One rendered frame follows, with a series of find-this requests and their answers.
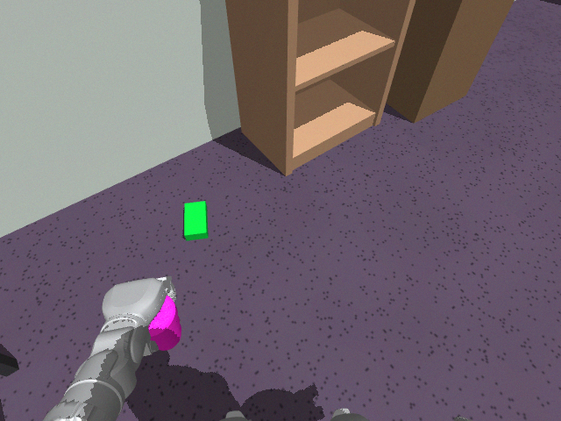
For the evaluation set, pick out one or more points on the left robot arm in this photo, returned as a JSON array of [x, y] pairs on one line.
[[107, 377]]

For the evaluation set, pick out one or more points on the bookshelf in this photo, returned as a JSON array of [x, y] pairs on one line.
[[311, 74]]

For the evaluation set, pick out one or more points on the left robot hand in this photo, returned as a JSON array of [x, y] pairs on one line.
[[142, 298]]

